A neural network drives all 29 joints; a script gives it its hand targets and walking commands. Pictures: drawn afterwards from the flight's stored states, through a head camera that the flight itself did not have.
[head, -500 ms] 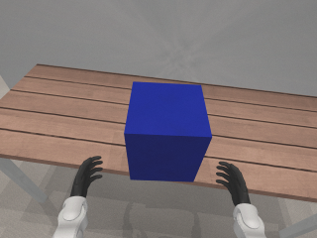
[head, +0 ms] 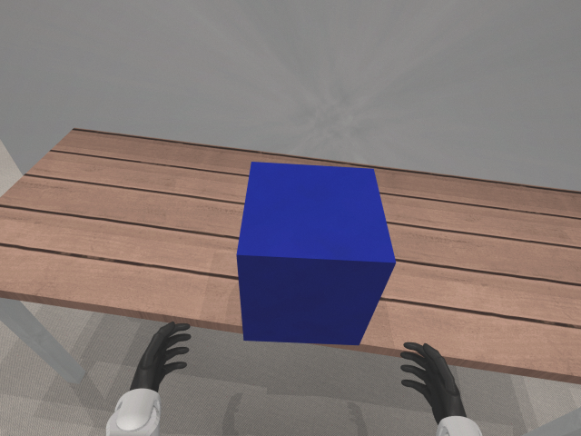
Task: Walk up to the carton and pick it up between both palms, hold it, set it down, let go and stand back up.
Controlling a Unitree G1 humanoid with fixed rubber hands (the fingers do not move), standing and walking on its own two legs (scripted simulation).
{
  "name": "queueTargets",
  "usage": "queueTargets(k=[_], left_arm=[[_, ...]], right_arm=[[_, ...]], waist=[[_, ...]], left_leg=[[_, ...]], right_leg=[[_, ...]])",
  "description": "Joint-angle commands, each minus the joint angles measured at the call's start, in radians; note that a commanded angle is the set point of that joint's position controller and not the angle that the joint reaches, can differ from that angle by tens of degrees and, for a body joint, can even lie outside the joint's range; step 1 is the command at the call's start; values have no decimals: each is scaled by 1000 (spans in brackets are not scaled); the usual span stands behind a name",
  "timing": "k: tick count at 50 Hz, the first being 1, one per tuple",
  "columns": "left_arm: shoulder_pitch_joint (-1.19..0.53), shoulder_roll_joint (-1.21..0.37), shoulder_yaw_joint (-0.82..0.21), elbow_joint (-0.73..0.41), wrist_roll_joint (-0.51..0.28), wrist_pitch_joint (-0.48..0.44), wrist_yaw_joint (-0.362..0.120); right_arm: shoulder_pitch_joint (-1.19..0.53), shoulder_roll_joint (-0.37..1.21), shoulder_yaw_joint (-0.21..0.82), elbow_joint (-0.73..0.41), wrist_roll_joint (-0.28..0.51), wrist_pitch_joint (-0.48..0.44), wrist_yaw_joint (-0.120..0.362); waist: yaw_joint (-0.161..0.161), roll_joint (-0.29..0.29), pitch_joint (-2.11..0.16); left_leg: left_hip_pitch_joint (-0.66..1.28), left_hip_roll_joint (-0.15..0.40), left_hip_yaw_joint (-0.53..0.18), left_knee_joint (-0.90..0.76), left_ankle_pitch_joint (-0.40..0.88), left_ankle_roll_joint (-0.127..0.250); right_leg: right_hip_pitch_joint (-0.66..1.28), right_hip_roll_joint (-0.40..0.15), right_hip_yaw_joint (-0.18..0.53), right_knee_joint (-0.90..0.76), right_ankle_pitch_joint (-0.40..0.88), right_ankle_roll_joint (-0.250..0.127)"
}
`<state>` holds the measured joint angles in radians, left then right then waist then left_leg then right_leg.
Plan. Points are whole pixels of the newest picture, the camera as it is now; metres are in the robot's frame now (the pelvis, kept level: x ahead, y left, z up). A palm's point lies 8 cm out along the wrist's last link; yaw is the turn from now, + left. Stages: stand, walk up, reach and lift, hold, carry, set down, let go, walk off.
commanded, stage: set down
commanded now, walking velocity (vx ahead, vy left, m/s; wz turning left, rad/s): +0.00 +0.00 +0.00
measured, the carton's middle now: (307, 256) +0.43 -0.01 -0.02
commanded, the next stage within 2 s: let go in 0.54 s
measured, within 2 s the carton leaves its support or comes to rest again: neither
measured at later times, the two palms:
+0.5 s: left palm (122, 434) +0.15 +0.23 -0.07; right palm out of the picture +0.16 -0.21 -0.08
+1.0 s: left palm out of the picture +0.15 +0.23 -0.08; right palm out of the picture +0.14 -0.22 -0.08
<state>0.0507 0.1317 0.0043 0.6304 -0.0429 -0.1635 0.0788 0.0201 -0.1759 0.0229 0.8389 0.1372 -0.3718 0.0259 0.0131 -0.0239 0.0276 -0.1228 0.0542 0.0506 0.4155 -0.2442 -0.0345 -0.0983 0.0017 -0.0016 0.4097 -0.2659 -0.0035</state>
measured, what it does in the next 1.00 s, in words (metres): stands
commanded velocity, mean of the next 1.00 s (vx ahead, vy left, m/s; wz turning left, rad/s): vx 0.00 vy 0.00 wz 0.00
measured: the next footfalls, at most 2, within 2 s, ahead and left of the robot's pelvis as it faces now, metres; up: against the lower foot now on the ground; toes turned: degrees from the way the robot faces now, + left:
none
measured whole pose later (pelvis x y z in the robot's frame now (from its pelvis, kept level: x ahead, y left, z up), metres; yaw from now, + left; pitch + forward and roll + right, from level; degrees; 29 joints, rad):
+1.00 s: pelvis -0.01 +0.00 +0.00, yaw -1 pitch -5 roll +0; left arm 0.17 0.19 0.01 0.54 0.01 0.12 0.01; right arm 0.17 -0.18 -0.03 0.75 -0.03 -0.21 0.02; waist 0.01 -0.01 0.09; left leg -0.06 0.05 0.07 0.37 -0.21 -0.03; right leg -0.05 0.00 0.01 0.37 -0.23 0.00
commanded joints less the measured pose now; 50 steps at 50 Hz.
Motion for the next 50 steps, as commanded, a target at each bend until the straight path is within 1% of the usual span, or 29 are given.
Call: queueTargets(k=[1, 2, 3, 4, 6, 8, 9, 11, 12, 15, 16, 17, 18, 19, 20, 22, 25, 26, 27, 28, 29, 31, 32, 34, 35, 36, 38, 41, 50], left_arm=[[-27, 78, 39, -162, 31, 56, -35], [-19, 78, 40, -173, 34, 75, -39], [-15, 91, 59, -189, 32, 85, -46], [1, 102, 59, -180, 44, 98, -56], [3, 102, 59, -233, 38, 95, -58], [22, 105, 49, -215, 35, 104, -64], [15, 114, 51, -210, 35, 106, -69], [25, 129, 52, -210, 41, 123, -71], [36, 123, 47, -201, 42, 130, -71], [47, 135, 50, -229, 42, 144, -70], [47, 143, 53, -235, 35, 151, -71], [44, 153, 52, -244, 51, 160, -69], [30, 159, 53, -274, 44, 163, -66], [44, 155, 38, -284, 45, 167, -63], [49, 157, 43, -264, 51, 178, -62], [55, 155, 38, -244, 45, 197, -63], [61, 157, 36, -246, 41, 221, -63], [65, 146, 41, -219, 50, 232, -67], [65, 151, 36, -215, 41, 234, -68], [64, 144, 42, -202, 48, 244, -69], [48, 149, 43, -222, 48, 245, -67], [34, 150, 28, -223, 38, 253, -64], [27, 151, 25, -235, 38, 255, -62], [29, 163, 38, -227, 54, 256, -56], [52, 156, 21, -190, 44, 269, -69], [45, 165, 43, -207, 52, 265, -73], [47, 164, 49, -209, 60, 259, -74], [38, 164, 52, -223, 61, 254, -68], [33, 162, 29, -229, 41, 266, -64]], right_arm=[[-71, -132, -24, -131, -21, -3, -17], [-66, -129, -8, -151, -23, 7, -18], [-60, -136, -15, -181, -31, 14, -21], [-46, -121, 3, -177, -31, 25, -27], [-21, -109, -22, -209, -43, 29, -28], [-1, -114, -17, -206, -69, 38, -28], [-15, -99, -11, -213, -69, 46, -26], [15, -97, -25, -205, -87, 65, -30], [26, -95, -24, -205, -98, 71, -32], [48, -100, -45, -218, -126, 73, -39], [48, -96, -52, -220, -128, 77, -40], [43, -102, -62, -207, -137, 82, -42], [42, -101, -76, -246, -129, 84, -42], [64, -92, -74, -243, -131, 91, -39], [60, -101, -73, -237, -142, 97, -36], [56, -99, -75, -244, -151, 111, -39], [65, -83, -74, -244, -155, 125, -37], [68, -84, -79, -224, -161, 133, -35], [62, -89, -71, -246, -162, 131, -30], [70, -94, -73, -226, -155, 140, -29], [53, -98, -82, -251, -161, 138, -30], [43, -102, -81, -249, -167, 149, -27], [45, -95, -97, -257, -165, 153, -26], [51, -100, -93, -249, -167, 154, -16], [71, -109, -86, -203, -171, 159, -17], [73, -117, -81, -210, -166, 153, -17], [76, -122, -76, -202, -160, 141, -16], [67, -117, -76, -203, -158, 127, -13], [67, -107, -90, -215, -169, 137, -13]], waist=[[3, 34, -112], [3, 23, -98], [6, 6, -88], [15, 7, -56], [6, 28, -80], [-2, 2, -55], [15, 15, -53], [6, 23, -46], [10, 20, -41], [-10, 10, -72], [-6, 20, -88], [-9, 39, -79], [-10, 33, -87], [-15, 35, -76], [-7, 41, -73], [-12, 11, -61], [-13, 9, -44], [-8, 10, -30], [0, 2, -60], [-1, 16, -22], [2, 15, -46], [2, 16, -18], [-8, 22, -28], [5, 32, -44], [-24, 18, -17], [-8, 29, -43], [-8, 32, -53], [-3, 32, -64], [-12, 17, -41]], left_leg=[[204, -60, 11, -31, 402, -12], [222, -58, 13, -41, 412, -16], [224, -62, 14, -39, 414, -9], [221, -65, 20, -41, 408, 2], [232, -62, 20, -52, 380, -2], [238, -60, 16, -48, 383, -6], [225, -61, 20, -50, 374, 4], [230, -62, 26, -52, 367, -1], [233, -57, 22, -52, 359, 5], [238, -61, 29, -52, 351, 1], [232, -57, 29, -53, 336, 7], [238, -57, 32, -50, 350, 4], [230, -56, 40, -55, 321, 1], [223, -55, 31, -57, 317, -3], [211, -55, 36, -59, 319, -7], [193, -54, 37, -64, 283, 7], [185, -52, 40, -68, 269, 11], [205, -51, 40, -68, 275, 15], [200, -51, 37, -64, 278, 14], [188, -49, 36, -70, 257, 5], [188, -46, 42, -69, 254, 10], [163, -46, 41, -75, 212, 12], [175, -45, 37, -77, 210, 8], [184, -48, 40, -71, 246, 6], [192, -51, 32, -53, 262, -1], [207, -57, 32, -48, 284, -6], [217, -61, 31, -40, 311, -11], [209, -59, 33, -46, 304, -10], [185, -53, 40, -63, 214, 3]], right_leg=[[-44, 27, -20, -105, 338, -4], [-43, 33, -26, -121, 328, -5], [-48, 29, -17, -122, 352, -4], [-38, 21, -5, -124, 356, 5], [-39, 23, -14, -132, 316, 2], [-72, 33, -24, -143, 295, -2], [-64, 22, -14, -147, 285, -3], [-64, 24, -13, -148, 278, -2], [-63, 17, -8, -148, 260, -2], [-59, 15, -11, -148, 280, -2], [-55, 17, -9, -146, 260, -4], [-58, 15, -14, -147, 258, 1], [-39, 22, -20, -149, 235, 2], [-50, 23, -21, -148, 223, -6], [-54, 22, -27, -141, 222, -2], [-49, 21, -25, -144, 204, 1], [-64, 19, -28, -143, 185, -6], [-82, 18, -25, -146, 189, -2], [-71, 21, -27, -144, 198, -4], [-87, 26, -31, -150, 164, -8], [-68, 23, -29, -144, 158, -7], [-91, 23, -31, -136, 101, -7], [-81, 22, -29, -138, 95, -11], [-96, 24, -36, -132, 125, -9], [-107, 20, -23, -137, 208, -1], [-88, 20, -24, -131, 245, 5], [-79, 20, -25, -124, 288, 10], [-72, 21, -28, -122, 276, 8], [-98, 19, -24, -132, 189, 1]])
